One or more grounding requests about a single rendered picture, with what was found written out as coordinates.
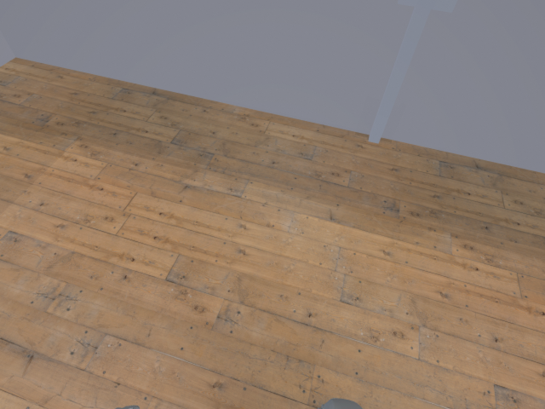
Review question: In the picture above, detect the panel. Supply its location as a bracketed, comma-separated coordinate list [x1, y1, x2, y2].
[369, 0, 457, 144]

